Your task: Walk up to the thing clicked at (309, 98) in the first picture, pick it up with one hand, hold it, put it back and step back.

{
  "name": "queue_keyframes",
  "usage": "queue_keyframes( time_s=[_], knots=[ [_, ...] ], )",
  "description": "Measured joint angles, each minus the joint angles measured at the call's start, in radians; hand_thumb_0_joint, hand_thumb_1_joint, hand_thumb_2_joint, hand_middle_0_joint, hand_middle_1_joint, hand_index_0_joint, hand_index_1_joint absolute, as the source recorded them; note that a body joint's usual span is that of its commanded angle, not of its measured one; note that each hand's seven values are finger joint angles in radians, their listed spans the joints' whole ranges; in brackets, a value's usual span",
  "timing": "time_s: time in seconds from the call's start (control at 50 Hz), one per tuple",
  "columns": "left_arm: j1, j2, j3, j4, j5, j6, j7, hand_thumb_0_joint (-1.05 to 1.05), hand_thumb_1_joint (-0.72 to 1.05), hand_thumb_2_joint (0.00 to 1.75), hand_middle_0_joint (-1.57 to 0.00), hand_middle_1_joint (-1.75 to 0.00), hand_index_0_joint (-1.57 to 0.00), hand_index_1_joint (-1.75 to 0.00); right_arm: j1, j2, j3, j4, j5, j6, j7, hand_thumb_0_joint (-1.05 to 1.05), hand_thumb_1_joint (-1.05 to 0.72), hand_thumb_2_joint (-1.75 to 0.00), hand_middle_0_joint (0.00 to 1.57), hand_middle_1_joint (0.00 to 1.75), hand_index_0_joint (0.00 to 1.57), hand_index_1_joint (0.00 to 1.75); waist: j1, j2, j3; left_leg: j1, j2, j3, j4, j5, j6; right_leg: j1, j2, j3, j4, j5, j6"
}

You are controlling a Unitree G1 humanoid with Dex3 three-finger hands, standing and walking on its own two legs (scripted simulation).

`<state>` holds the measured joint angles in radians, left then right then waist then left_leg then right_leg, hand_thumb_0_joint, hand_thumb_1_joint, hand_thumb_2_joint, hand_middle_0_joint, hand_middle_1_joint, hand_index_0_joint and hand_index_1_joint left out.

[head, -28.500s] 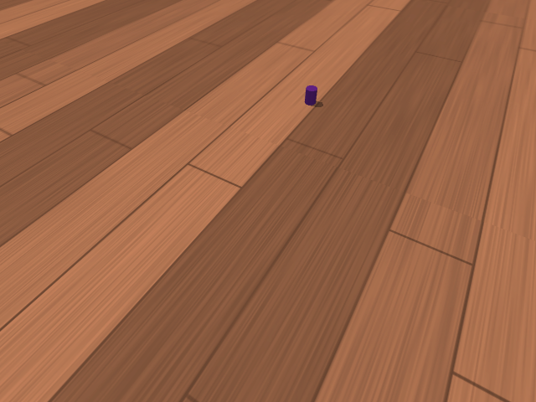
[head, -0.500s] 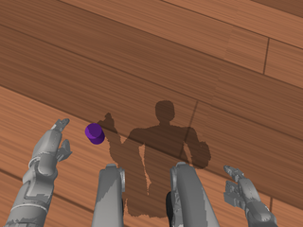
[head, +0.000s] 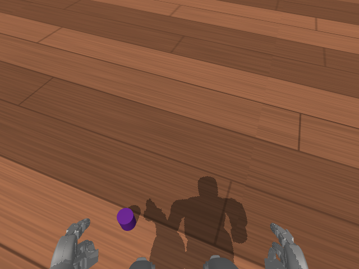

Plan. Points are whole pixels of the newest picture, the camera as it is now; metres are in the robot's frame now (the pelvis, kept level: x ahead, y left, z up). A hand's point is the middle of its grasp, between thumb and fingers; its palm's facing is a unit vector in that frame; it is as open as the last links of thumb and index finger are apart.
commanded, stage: home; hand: left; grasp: from above
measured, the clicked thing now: (126, 219) +0.45 +0.22 -0.63
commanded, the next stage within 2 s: none
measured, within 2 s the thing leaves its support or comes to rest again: neither
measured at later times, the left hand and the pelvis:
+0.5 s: hand (87, 265) +0.17 +0.19 -0.02, palm faces +0.07 -0.98 -0.19, open 7.4 cm; pelvis +0.01 +0.00 +0.03, yaw +1 degrees
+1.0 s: hand (89, 262) +0.18 +0.18 -0.02, palm faces +0.06 -0.98 -0.19, open 7.4 cm; pelvis +0.02 +0.00 +0.03, yaw +1 degrees
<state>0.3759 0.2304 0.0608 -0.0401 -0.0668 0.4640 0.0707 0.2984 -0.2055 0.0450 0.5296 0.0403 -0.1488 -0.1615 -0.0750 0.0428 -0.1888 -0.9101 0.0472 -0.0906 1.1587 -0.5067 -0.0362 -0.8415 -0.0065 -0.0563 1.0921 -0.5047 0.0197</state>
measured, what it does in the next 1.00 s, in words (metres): stands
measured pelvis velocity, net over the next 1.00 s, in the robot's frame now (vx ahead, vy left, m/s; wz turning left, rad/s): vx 0.02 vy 0.00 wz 0.01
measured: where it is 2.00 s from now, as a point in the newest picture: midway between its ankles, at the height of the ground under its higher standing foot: outside the picture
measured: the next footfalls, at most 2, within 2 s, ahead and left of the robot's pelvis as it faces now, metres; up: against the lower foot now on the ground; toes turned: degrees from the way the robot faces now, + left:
none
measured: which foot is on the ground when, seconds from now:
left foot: down 0.00-1.00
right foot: down 0.00-1.00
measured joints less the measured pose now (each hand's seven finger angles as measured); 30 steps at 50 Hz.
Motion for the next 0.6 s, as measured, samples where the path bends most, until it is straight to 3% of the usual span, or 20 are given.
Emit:
queue_keyframes(
  time_s=[0.2,0.36,0.6],
  knots=[
    [0.147,-0.01,-0.011,-0.119,-0.002,0.013,-0.033,0.01,0.9,0.9,-0.2,-0.3,-0.2,-0.3,0.024,-0.01,-0.017,-0.023,-0.016,-0.057,-0.031,0.01,-0.9,-0.89,0.2,0.3,0.2,0.3,0.018,0.01,-0.006,0.163,-0.004,0.009,-0.129,0.03,0.008,0.167,-0.006,0.002,-0.136,0.034,0.006],
    [0.133,-0.008,-0.017,-0.095,0.01,0.007,-0.059,0.01,0.9,0.9,-0.2,-0.3,-0.2,-0.3,-0.017,-0.006,-0.01,-0.024,-0.029,-0.097,-0.027,0.01,-0.9,-0.89,0.2,0.3,0.2,0.3,0.035,0.0,0.016,0.184,-0.01,0.007,-0.137,0.034,0.008,0.188,-0.012,0.0,-0.141,0.034,0.007],
    [0.126,-0.007,-0.023,-0.101,0.02,-0.005,-0.054,0.01,0.9,0.9,-0.2,-0.3,-0.2,-0.3,-0.014,-0.002,-0.004,0.002,-0.035,-0.104,-0.023,0.01,-0.9,-0.89,0.2,0.3,0.21,0.3,0.037,-0.007,0.032,0.194,-0.008,0.007,-0.139,0.03,0.007,0.199,-0.01,0.0,-0.145,0.032,0.007]
  ],
)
